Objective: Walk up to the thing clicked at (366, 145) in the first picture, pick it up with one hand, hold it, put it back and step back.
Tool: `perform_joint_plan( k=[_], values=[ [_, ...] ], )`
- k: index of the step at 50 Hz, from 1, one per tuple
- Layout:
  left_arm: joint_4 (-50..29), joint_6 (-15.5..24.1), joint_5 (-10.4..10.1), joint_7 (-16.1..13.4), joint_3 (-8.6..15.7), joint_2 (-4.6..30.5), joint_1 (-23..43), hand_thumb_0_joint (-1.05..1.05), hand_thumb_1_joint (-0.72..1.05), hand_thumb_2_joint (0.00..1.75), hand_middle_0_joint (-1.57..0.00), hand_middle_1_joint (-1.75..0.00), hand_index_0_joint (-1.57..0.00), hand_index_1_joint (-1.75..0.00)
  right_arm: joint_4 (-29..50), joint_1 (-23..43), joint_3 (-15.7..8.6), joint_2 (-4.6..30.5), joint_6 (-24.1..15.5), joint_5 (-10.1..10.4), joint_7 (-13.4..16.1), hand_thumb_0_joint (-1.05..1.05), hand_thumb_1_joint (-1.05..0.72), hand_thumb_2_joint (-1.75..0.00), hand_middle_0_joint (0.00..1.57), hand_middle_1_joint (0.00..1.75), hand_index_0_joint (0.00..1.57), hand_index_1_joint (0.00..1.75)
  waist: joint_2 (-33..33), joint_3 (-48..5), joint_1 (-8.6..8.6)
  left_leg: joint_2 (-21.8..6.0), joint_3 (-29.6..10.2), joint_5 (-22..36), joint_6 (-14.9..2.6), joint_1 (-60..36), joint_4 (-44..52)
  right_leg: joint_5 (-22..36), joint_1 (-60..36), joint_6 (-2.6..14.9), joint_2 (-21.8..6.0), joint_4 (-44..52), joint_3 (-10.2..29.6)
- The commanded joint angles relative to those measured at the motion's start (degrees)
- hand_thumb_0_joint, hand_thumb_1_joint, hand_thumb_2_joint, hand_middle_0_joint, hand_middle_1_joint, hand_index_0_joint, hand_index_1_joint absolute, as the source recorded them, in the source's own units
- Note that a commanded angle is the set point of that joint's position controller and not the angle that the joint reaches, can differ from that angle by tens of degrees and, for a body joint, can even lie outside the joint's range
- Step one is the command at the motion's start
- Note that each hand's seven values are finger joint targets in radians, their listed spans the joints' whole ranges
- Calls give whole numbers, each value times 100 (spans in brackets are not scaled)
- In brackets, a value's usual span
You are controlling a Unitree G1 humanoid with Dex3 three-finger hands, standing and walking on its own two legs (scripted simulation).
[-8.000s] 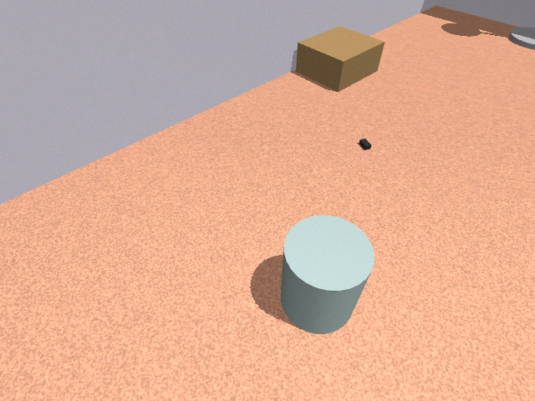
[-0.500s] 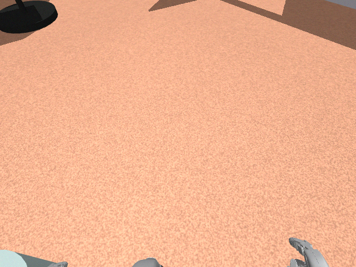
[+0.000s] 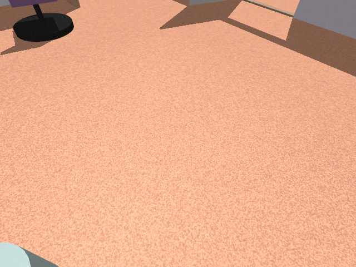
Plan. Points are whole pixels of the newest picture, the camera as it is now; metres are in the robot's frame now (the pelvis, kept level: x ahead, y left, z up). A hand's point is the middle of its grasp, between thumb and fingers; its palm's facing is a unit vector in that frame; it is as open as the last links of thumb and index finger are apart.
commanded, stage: walk up
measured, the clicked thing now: out of the picture +0.47 +1.67 -0.75
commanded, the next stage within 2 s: stand in 0.46 s
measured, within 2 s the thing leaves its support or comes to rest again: neither
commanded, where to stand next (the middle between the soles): +0.06 +0.00 m, yaw -1 degrees
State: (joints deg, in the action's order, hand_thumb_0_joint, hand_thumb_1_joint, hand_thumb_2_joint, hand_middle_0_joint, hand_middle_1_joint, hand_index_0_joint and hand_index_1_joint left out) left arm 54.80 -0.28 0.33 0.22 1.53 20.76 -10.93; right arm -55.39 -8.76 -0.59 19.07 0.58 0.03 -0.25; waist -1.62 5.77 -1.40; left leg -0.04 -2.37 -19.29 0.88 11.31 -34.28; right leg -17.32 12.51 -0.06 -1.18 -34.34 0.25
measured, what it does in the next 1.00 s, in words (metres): stands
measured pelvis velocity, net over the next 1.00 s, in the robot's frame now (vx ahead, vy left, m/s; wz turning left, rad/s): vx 0.00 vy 0.00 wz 0.00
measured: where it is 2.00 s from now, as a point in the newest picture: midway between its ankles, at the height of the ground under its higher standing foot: outside the picture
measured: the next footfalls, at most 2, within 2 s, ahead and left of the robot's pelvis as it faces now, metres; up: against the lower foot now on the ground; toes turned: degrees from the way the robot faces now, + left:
none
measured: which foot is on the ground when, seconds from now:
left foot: down 0.00-1.00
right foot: down 0.00-1.00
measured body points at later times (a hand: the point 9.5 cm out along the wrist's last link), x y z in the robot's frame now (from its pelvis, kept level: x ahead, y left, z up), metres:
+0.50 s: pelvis -0.01 +0.01 +0.02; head -0.01 +0.01 +0.47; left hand +0.06 +0.31 -0.11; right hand +0.07 -0.29 -0.11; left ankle +0.00 +0.13 -0.73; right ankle +0.01 -0.13 -0.73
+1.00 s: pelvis +0.00 +0.00 +0.02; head +0.00 +0.00 +0.47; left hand +0.08 +0.30 -0.11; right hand +0.08 -0.30 -0.11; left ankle +0.00 +0.13 -0.73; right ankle +0.01 -0.13 -0.73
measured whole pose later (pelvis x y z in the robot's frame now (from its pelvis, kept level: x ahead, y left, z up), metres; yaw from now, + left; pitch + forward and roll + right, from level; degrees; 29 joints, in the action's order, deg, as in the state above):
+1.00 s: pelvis +0.00 +0.00 +0.02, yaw +0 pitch -2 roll +0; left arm 65.3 1.3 0.5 0.6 -0.5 19.9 -6.1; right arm -64.7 -6.1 0.1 20.5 -0.7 -0.2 -0.6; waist 0.2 2.5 0.2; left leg -0.5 -2.2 -11.0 1.0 5.9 -19.3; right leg -9.8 7.0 -1.1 -1.1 -19.1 0.3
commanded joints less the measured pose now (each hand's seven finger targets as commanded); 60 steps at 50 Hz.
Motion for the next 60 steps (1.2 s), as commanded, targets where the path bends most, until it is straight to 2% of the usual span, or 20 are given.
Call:
perform_joint_plan(
  k=[1, 2, 3, 4, 5, 7, 12, 20, 23, 25, 29, 32, 34, 38, 43, 47, 51, 55, 60],
  values=[
    [-257, 194, -9, -83, 277, 1358, 478, 0, 90, 90, -20, -30, -20, -30, 235, 248, -241, 1237, -152, 14, 47, 0, -90, -90, 20, 30, 20, 30, 669, -234, 197, -391, -540, 211, -314, 257, 1209, 318, 127, 407, -709, 1137, 838],
    [-216, 171, -7, -62, 242, 1245, 536, 0, 90, 90, -20, -30, -20, -30, 187, 325, -236, 1261, -153, -13, 34, 0, -90, -90, 20, 30, 20, 30, 635, -80, 150, -546, -721, -104, -364, 286, 1445, -125, 203, 313, -508, 1176, 681],
    [-108, 163, -18, -41, 202, 1162, 458, 0, 90, 90, -20, -30, -20, -30, 182, 549, -252, 1329, -167, -25, 17, 0, -90, -90, 20, 30, 20, 30, 665, -29, 60, -614, -803, -253, -388, 278, 1517, -209, 203, 250, -353, 1251, 557],
    [-31, 180, -1, -31, 202, 1172, 449, 0, 90, 90, -20, -30, -20, -30, 173, 599, -253, 1371, -190, -22, 12, 0, -90, -90, 20, 30, 20, 30, 590, -145, 41, -700, -851, -38, -408, 299, 1521, 38, -64, 237, -321, 1312, 484],
    [73, 205, 3, -32, 211, 1173, 390, 0, 90, 90, -20, -30, -20, -30, 135, 629, -222, 1322, -211, 3, 6, 0, -90, -90, 20, 30, 20, 30, 489, -273, 4, -689, -761, 396, -395, 205, 1470, 357, -237, 250, -375, 1355, 508],
    [164, 259, -4, -26, 216, 1206, 506, 0, 90, 90, -20, -30, -20, -30, 47, 540, -198, 1253, -238, 23, 15, 0, -90, -90, 20, 30, 20, 30, 252, -486, 80, -574, -532, 1028, -322, -39, 1361, 953, -431, 255, -496, 1488, 609],
    [327, 267, -23, -19, 172, 1120, 682, 0, 90, 90, -20, -30, -20, -30, -169, 595, -197, 1306, -249, 15, 27, 0, -90, -90, 20, 30, 20, 30, 275, -758, 106, -626, -448, 1355, -283, -325, 1534, 1296, -617, 180, -526, 1649, 527],
    [601, 240, -4, -13, 149, 1081, 747, 0, 90, 90, -20, -30, -20, -30, -362, 723, -194, 1306, -235, 3, 22, 0, -90, -90, 20, 30, 20, 30, 200, -617, 72, -648, -483, 1102, -266, -244, 1799, 1010, -675, 111, -513, 1837, 462],
    [691, 240, 38, -15, 133, 1164, 729, 0, 90, 90, -20, -30, -20, -30, -464, 600, -209, 1345, -252, -73, 24, 0, -90, -90, 20, 30, 20, 30, 166, -546, 120, -668, -509, 716, -220, -182, 1940, 699, -627, 77, -563, 1824, 506],
    [731, 227, 29, -18, 138, 1160, 676, 0, 90, 90, -20, -30, -20, -30, -509, 591, -223, 1399, -258, -83, 26, 0, -90, -90, 20, 30, 20, 30, 312, -423, 77, -684, -609, 296, -220, 72, 2117, 536, -660, 77, -518, 1781, 471],
    [753, 258, 31, -14, 103, 1149, 637, 0, 90, 90, -20, -30, -20, -30, -539, 594, -214, 1362, -283, -59, 15, 0, -90, -90, 20, 30, 20, 30, 243, -531, 83, -655, -536, 742, -211, -100, 1999, 824, -654, 78, -585, 1796, 514],
    [727, 271, 18, -33, 101, 1211, 697, 0, 90, 90, -20, -30, -20, -30, -573, 513, -209, 1333, -269, -58, 6, 0, -90, -90, 20, 30, 20, 30, 133, -515, 126, -628, -490, 940, -207, -203, 1920, 760, -545, 79, -599, 1844, 540],
    [716, 285, 20, -40, 88, 1189, 663, 0, 90, 90, -20, -30, -20, -30, -589, 491, -210, 1340, -270, -53, 15, 0, -90, -90, 20, 30, 20, 30, 94, -725, 139, -656, -448, 1396, -220, -398, 1789, 1271, -612, 88, -639, 1795, 546],
    [746, 271, 0, -52, 67, 1169, 604, 0, 90, 90, -20, -30, -20, -30, -648, 415, -181, 1356, -261, -32, 27, 0, -90, -90, 20, 30, 20, 30, 215, -738, 159, -656, -419, 1525, -219, -377, 1776, 1473, -733, 79, -635, 1772, 511],
    [729, 258, -3, -69, 64, 1192, 661, 0, 90, 90, -20, -30, -20, -30, -641, 422, -161, 1361, -252, -30, 45, 0, -90, -90, 20, 30, 20, 30, 227, -823, 174, -696, -391, 1956, -187, -485, 1732, 1854, -811, 88, -645, 1694, 464],
    [741, 246, 8, -68, 47, 1174, 646, 0, 90, 90, -20, -30, -20, -30, -649, 452, -148, 1353, -228, -26, 52, 0, -90, -90, 20, 30, 20, 30, 186, -684, 153, -709, -402, 1721, -175, -458, 1782, 1549, -697, 83, -627, 1745, 457],
    [721, 238, 0, -67, 68, 1201, 698, 0, 90, 90, -20, -30, -20, -30, -642, 424, -151, 1379, -229, -34, 55, 0, -90, -90, 20, 30, 20, 30, 201, -714, 167, -695, -374, 1743, -168, -377, 1786, 1660, -828, 96, -636, 1748, 476],
    [724, 225, 3, -59, 66, 1194, 714, 0, 90, 90, -20, -30, -20, -30, -628, 442, -142, 1347, -220, -33, 43, 0, -90, -90, 20, 30, 20, 30, 134, -501, 163, -659, -399, 1298, -160, -235, 1903, 1150, -677, 82, -593, 1862, 469],
    [707, 234, 1, -49, 69, 1182, 693, 0, 90, 90, -20, -30, -20, -30, -610, 494, -140, 1371, -244, -32, 39, 0, -90, -90, 20, 30, 20, 30, 219, -625, 130, -691, -411, 1509, -167, -350, 1882, 1340, -742, 96, -619, 1819, 472]
  ],
)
